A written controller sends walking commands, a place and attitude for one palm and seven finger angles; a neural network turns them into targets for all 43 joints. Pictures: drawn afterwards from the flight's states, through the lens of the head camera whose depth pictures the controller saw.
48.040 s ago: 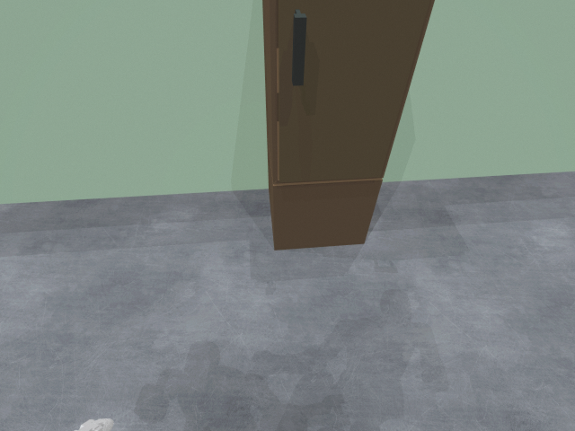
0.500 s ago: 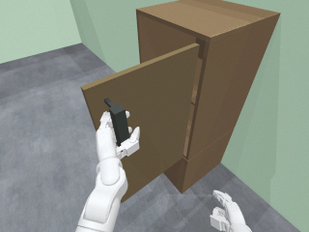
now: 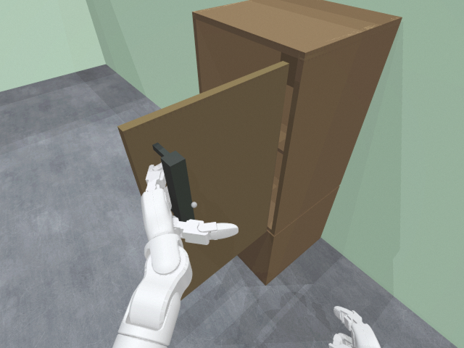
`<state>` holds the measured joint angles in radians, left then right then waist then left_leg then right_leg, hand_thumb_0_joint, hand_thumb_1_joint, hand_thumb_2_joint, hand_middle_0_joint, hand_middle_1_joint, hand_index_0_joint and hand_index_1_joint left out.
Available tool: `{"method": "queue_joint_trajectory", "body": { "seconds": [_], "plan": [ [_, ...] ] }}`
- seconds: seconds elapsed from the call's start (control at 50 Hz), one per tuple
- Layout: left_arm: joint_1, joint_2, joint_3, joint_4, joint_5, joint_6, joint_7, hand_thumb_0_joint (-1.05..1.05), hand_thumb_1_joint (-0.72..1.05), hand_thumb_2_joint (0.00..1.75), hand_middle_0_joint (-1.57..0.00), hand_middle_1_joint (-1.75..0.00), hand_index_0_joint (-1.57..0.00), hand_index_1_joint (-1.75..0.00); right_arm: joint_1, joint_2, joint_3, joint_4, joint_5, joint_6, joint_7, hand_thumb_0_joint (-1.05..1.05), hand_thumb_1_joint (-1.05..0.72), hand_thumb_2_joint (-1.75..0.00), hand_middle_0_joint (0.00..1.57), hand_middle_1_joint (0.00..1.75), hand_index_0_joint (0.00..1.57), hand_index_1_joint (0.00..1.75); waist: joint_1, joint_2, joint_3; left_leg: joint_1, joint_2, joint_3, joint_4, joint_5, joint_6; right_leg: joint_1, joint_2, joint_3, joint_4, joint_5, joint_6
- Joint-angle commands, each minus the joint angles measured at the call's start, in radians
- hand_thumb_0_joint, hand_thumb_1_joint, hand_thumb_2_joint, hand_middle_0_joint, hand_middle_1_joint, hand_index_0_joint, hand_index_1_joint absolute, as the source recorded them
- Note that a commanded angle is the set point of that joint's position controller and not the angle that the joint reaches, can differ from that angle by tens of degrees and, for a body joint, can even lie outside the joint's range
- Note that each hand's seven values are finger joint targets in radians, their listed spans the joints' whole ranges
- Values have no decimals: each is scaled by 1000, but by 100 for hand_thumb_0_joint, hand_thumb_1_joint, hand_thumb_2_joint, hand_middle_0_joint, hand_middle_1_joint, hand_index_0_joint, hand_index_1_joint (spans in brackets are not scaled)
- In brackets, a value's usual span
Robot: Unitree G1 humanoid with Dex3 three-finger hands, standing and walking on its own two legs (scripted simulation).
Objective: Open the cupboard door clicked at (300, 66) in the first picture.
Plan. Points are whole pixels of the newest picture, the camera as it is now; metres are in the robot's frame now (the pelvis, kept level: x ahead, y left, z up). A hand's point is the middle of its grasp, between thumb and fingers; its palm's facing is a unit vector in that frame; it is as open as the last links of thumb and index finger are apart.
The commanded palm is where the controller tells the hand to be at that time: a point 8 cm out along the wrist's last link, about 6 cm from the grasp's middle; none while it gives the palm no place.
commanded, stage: open thumb and fingers to let go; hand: left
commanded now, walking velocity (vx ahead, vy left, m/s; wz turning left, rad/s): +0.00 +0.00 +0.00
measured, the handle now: (172, 187) +0.35 +0.14 +0.13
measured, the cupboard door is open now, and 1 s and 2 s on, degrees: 92 93 93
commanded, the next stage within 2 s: slide the hand sideways off the handle in 0.08 s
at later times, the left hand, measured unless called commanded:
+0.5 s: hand (186, 221) +0.28 +0.10 +0.13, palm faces -0.06 -1.00 +0.01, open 16.3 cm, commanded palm +0.24 +0.15 +0.12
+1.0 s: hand (154, 249) +0.23 +0.14 +0.12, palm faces +0.00 -1.00 -0.03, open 16.3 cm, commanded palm +0.20 +0.20 +0.12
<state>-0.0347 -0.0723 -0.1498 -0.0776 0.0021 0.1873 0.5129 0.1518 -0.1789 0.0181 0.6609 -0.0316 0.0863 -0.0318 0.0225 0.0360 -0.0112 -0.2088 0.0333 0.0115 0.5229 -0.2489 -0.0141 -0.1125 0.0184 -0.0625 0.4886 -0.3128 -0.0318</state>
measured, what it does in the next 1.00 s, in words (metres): stands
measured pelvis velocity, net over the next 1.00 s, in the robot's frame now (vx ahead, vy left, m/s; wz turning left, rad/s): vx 0.01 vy -0.01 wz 0.00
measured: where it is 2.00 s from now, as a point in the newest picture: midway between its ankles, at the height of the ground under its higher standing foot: outside the picture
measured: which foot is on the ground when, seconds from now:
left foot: down 0.00-1.00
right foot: down 0.00-1.00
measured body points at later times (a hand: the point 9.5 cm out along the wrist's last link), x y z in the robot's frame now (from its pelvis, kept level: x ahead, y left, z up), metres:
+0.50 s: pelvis -0.01 +0.01 +0.00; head -0.04 -0.01 +0.45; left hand +0.27 +0.15 +0.13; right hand +0.18 -0.19 -0.08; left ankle +0.02 +0.13 -0.74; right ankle -0.03 -0.10 -0.74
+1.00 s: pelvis +0.01 -0.01 +0.00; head -0.02 -0.02 +0.44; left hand +0.22 +0.19 +0.12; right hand +0.20 -0.22 -0.08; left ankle +0.02 +0.13 -0.74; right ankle -0.03 -0.10 -0.74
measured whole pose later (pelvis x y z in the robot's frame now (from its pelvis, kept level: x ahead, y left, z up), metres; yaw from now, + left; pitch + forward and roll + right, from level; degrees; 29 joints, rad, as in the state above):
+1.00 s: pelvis +0.01 -0.01 +0.00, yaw +0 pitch -2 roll +0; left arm 0.33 0.19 0.05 -0.31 -0.22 0.05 -0.11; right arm 0.21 -0.22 0.05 0.55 0.03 -0.06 -0.05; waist 0.03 0.05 -0.04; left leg -0.26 0.04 0.01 0.56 -0.27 -0.02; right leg -0.17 0.02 -0.07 0.54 -0.35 -0.04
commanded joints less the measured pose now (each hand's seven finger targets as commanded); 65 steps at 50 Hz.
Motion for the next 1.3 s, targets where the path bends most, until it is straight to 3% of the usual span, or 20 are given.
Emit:
{"method": "queue_joint_trajectory", "body": {
  "seconds": [0.0, 0.04, 0.16, 0.18, 0.2, 0.22, 0.26, 0.3, 0.34, 0.38, 0.44, 0.48, 0.54, 0.6, 0.72, 0.94, 1.06, 1.14, 1.18, 1.28],
  "plan": [
    [-314, 5, 27, -212, 29, -70, 17, 0, -50, 30, -17, -40, -17, -40, -189, -73, -18, -174, 2, -52, -4, 0, -90, -90, 20, 30, 20, 30, 17, -91, -133, 128, -29, 0, -33, 170, 28, -91, -27, 29, -126, 154, 0],
    [-329, 13, 35, -197, 33, -67, 18, 0, -50, 30, -15, -30, -15, -30, -192, -69, -16, -166, 4, -48, -8, 0, -90, -90, 20, 30, 20, 30, 18, -90, -124, 131, -28, 0, -34, 167, 28, -93, -28, 32, -138, 142, -1],
    [-372, -19, 14, -188, 21, -64, 21, 0, -50, 30, -15, -30, -15, -30, -202, -66, -11, -164, 4, -48, -6, 0, -90, -90, 20, 30, 20, 30, 15, -50, -136, 138, -30, -6, -43, 154, 24, -96, -26, 23, -128, 132, -4],
    [-330, 41, -165, -159, 80, -114, -191, 0, -50, 30, -15, -30, -15, -30, -134, -111, -8, -144, 1, -37, 4, 0, -90, -90, 20, 30, 20, 30, -72, -128, -106, 149, -29, -24, -55, 201, 40, -138, -22, 39, -74, 231, 1],
    [-358, 109, -83, -190, 37, -155, -302, 0, -50, 30, -15, -30, -15, -30, -123, -104, -14, -176, 15, -32, -7, 0, -90, -90, 20, 30, 20, 30, -42, -91, -169, 157, -26, -16, -59, 215, 42, -104, -21, 32, -59, 279, -1],
    [-397, 152, -71, -228, 15, -184, -386, 0, -50, 30, -15, -30, -15, -30, -127, -106, -9, -192, 19, -34, -20, 0, -90, -90, 20, 30, 20, 30, -37, -23, -214, 186, -32, -5, -55, 224, 45, -86, -22, 37, -54, 309, -3],
    [-398, 156, -78, -199, -58, -211, -530, 0, -50, 30, -15, -30, -15, -30, -125, -105, 3, -210, 37, -52, -34, 0, -90, -90, 20, 30, 20, 30, -55, -17, -187, 189, -33, -12, -52, 191, 46, -115, -19, 22, -57, 284, 0],
    [-394, 123, -56, -178, -141, -197, -587, 0, -50, 30, -15, -30, -15, -30, -142, -103, 13, -235, 54, -77, -42, 0, -90, -90, 20, 30, 20, 30, -48, -15, -158, 173, -31, -28, -62, 128, 41, -141, -10, 3, -69, 205, 2],
    [-341, 109, -14, -151, -194, -176, -573, 0, -50, 30, -15, -30, -15, -30, -151, -104, 16, -243, 65, -105, -39, 0, -90, -90, 20, 30, 20, 30, -21, -27, -140, 143, -26, -43, -74, 79, 33, -147, -4, -13, -69, 140, 2],
    [-296, 125, 28, -173, -204, -167, -539, 0, -50, 30, -15, -30, -15, -30, -144, -113, 12, -251, 63, -123, -30, 0, -90, -90, 20, 30, 20, 30, -8, -79, -162, 125, -25, -48, -80, 66, 33, -139, -2, -21, -63, 122, 7],
    [-203, 188, 74, -209, -163, -169, -496, 0, -50, 30, -15, -30, -15, -30, -133, -118, 7, -256, 58, -129, -10, 0, -90, -90, 20, 30, 20, 30, 9, -71, -157, 107, -23, -32, -75, 90, 33, -128, -4, -11, -60, 131, 6],
    [-175, 174, 55, -254, -143, -175, -489, 0, -50, 30, -15, -30, -15, -30, -136, -113, 6, -272, 57, -130, 0, 0, -90, -90, 20, 30, 20, 30, 4, -57, -150, 102, -21, -24, -74, 94, 33, -133, -4, -8, -54, 133, 5],
    [-123, 261, 132, -253, -136, -168, -488, 0, -50, 30, -15, -30, -15, -30, -132, -123, 6, -269, 55, -122, -2, 0, -90, -90, 20, 30, 20, 30, 11, -68, -113, 72, -21, -13, -75, 66, 37, -129, -5, 7, -73, 106, 8],
    [-110, 262, 147, -315, -142, -170, -497, 0, -50, 30, -15, -30, -15, -30, -138, -115, 6, -283, 56, -127, -6, 0, -90, -90, 20, 30, 20, 30, 11, -21, -126, 86, -23, -4, -71, 81, 36, -122, -3, 8, -68, 124, 5],
    [38, 271, 173, -405, -175, -187, -529, 0, -50, 30, -15, -30, -15, -30, -115, -118, 2, -289, 60, -157, -10, 0, -90, -90, 20, 30, 20, 30, 7, -37, -148, 98, -23, 3, -50, 140, 38, -108, 2, 3, -54, 209, 11],
    [233, 372, 295, -460, -238, -215, -629, 0, -50, 30, -15, -30, -15, -30, -73, -136, -11, -287, 67, -214, -29, 0, -90, -90, 20, 30, 20, 30, 5, -39, -118, 58, -34, 8, 1, 152, 47, -128, -3, 19, -47, 271, 29],
    [229, 384, 313, -474, -266, -239, -675, 0, -50, 30, -15, -30, -15, -30, -66, -141, -11, -285, 71, -244, -38, 0, -90, -90, 20, 30, 20, 30, -2, -8, -99, 41, -41, 0, 19, 140, 46, -156, -9, 24, -37, 264, 31],
    [309, 430, 381, -452, -291, -255, -700, 0, -50, 30, -15, -30, -15, -30, -53, -149, -15, -279, 71, -265, -42, 0, -90, -90, 20, 30, 20, 30, 15, -47, -130, 23, -42, -5, 36, 159, 45, -127, -16, 33, -25, 310, 36],
    [323, 407, 360, -470, -299, -261, -721, 0, -50, 30, -15, -30, -15, -30, -56, -148, -14, -288, 74, -275, -42, 0, -90, -90, 20, 30, 20, 30, 14, -28, -129, 24, -43, -3, 38, 162, 45, -138, -16, 32, -15, 329, 40],
    [369, 433, 402, -461, -317, -270, -742, 0, -50, 30, -15, -30, -15, -30, -50, -154, -16, -286, 77, -299, -45, 0, -90, -90, 20, 30, 20, 30, 20, -43, -110, 3, -43, -10, 44, 142, 43, -156, -14, 29, -13, 290, 39]
  ]
}}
